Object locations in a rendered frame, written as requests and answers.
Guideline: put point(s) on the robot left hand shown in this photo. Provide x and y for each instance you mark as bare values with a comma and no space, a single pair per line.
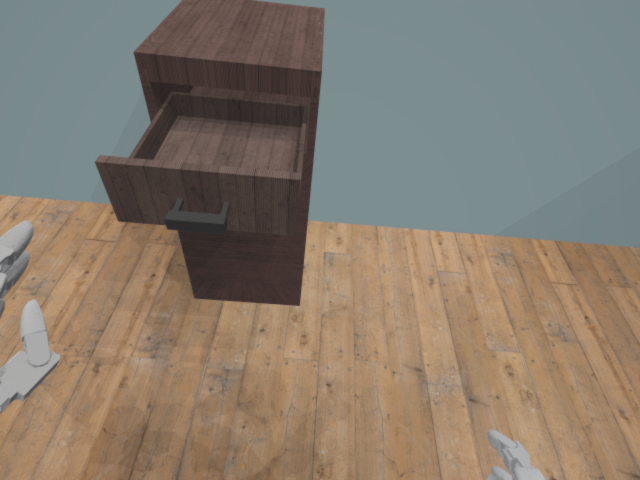
25,370

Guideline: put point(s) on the handle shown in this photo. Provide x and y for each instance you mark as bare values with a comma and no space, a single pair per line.
195,221

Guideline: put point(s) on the cabinet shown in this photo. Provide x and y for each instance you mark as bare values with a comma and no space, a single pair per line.
250,50

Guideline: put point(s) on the drawer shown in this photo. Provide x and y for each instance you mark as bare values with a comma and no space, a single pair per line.
209,150

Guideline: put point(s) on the robot right hand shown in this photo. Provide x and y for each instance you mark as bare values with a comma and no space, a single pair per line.
515,458

